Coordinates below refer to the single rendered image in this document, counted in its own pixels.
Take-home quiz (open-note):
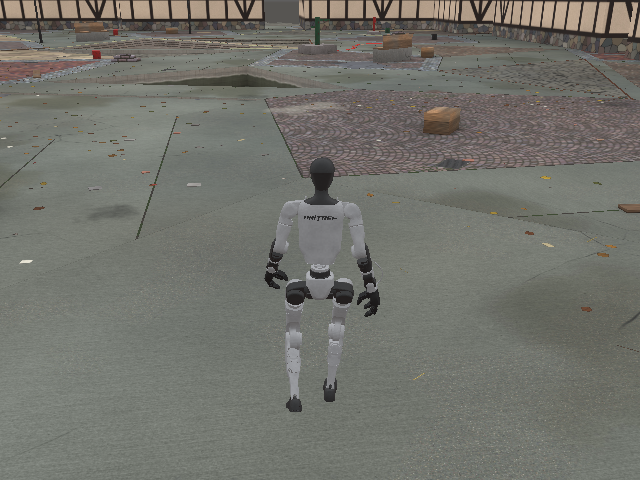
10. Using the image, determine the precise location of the robot right hand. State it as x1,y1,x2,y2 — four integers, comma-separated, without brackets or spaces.
357,289,380,317

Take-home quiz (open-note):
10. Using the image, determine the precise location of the robot left upper arm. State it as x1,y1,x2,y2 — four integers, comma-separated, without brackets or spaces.
273,200,301,254

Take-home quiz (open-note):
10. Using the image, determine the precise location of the right robot foot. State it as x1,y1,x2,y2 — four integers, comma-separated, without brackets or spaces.
323,378,337,402

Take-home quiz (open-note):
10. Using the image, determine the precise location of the robot right forearm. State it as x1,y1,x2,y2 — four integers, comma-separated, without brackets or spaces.
357,243,378,293

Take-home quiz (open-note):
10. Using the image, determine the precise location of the robot left shin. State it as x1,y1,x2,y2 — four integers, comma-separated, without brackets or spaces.
285,332,301,400

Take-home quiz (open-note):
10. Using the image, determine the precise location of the robot left hand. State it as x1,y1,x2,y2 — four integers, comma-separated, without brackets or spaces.
264,270,288,289

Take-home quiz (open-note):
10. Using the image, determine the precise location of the robot left forearm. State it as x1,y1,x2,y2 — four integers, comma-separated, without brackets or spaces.
266,238,283,274

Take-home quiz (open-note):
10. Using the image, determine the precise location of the robot right upper arm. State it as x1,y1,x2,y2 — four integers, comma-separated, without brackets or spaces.
342,202,367,259

